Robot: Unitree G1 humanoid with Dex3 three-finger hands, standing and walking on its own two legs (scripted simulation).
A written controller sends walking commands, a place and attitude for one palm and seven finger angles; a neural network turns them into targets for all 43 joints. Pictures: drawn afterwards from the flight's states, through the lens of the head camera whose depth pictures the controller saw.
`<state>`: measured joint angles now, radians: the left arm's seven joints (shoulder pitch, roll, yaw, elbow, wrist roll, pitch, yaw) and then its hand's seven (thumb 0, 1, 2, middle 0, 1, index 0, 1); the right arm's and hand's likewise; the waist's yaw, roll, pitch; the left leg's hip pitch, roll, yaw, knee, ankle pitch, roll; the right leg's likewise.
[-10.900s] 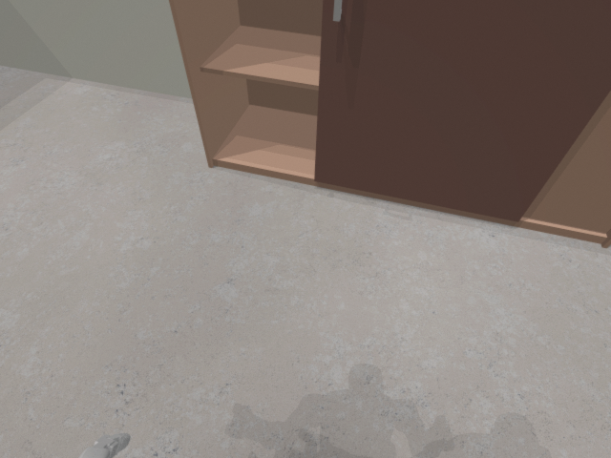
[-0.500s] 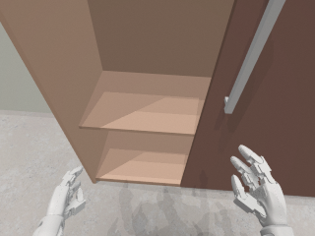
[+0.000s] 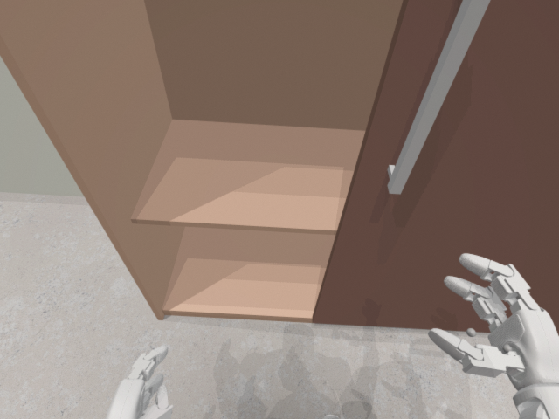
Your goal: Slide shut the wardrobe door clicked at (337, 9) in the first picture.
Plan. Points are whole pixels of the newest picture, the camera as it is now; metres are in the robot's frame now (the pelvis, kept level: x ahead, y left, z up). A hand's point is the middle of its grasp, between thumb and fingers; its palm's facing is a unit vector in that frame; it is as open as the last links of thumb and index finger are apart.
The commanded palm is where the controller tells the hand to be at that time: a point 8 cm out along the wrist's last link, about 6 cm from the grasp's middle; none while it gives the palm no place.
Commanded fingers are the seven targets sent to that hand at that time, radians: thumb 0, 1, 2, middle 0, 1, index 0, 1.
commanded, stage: raise the hand with hooked fingers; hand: right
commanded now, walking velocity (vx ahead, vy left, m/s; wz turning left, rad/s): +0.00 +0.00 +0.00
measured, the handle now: (423, 106) +0.51 -0.16 +0.21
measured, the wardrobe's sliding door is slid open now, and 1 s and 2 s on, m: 0.53 0.53 0.53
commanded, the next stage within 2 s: move the hooked fingers beside the handle in 1.26 s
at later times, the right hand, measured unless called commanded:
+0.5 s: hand (545, 292) +0.26 -0.27 +0.14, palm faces +0.03 +1.00 -0.08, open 13.7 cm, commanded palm +0.23 -0.32 +0.14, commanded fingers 0.00 0.50 -0.30 0.30 1.20 0.30 1.20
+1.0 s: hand out of the picture +0.28 -0.29 +0.17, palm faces +0.02 +1.00 -0.08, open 14.0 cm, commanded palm +0.25 -0.33 +0.18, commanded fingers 0.00 0.50 -0.30 0.30 1.20 0.30 1.20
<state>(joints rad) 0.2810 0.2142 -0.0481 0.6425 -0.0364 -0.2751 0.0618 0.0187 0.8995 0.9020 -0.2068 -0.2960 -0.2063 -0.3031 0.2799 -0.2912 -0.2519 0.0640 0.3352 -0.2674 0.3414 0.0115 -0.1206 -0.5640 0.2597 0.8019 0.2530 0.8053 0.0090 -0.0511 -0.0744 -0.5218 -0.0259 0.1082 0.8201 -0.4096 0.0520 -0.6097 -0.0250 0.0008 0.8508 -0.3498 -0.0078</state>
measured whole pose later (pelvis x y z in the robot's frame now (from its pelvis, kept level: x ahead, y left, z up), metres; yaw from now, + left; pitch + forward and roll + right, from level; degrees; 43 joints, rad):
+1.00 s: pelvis +0.01 -0.01 +0.03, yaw +0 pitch -1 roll +1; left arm 0.25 0.29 -0.06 0.66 -0.06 -0.28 0.08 0.02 0.90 0.90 -0.20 -0.30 -0.20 -0.30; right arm -0.05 -0.46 -0.44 0.26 0.35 -0.04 0.51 -0.01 0.50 -0.30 0.30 1.20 0.30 1.20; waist -0.03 -0.06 -0.02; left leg -0.21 -0.02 0.09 0.50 -0.28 0.03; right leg -0.30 0.00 -0.01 0.54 -0.23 -0.03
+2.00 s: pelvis +0.02 -0.01 +0.03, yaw +1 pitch +2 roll +1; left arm 0.28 0.29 -0.05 0.66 -0.06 -0.25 0.09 0.02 0.90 0.90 -0.20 -0.30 -0.20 -0.30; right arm -0.26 -0.43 -0.40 0.46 0.30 -0.06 0.44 -0.01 0.50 -0.30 0.30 1.20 0.30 1.20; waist 0.00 -0.05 -0.02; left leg -0.26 -0.02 0.07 0.52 -0.30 0.03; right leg -0.34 0.00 -0.03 0.56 -0.25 -0.03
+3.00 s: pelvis +0.03 -0.01 +0.03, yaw +1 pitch +6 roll +1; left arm 0.36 0.30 -0.03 0.68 -0.05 -0.10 0.05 0.01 0.90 0.90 -0.20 -0.30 -0.20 -0.30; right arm -0.67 -0.46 -0.36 0.93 0.18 -0.19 0.31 -0.01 0.50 -0.30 0.33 1.22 0.32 1.23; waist 0.07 -0.04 -0.04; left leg -0.37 -0.02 0.06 0.57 -0.32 0.03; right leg -0.44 -0.01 -0.04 0.60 -0.27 -0.02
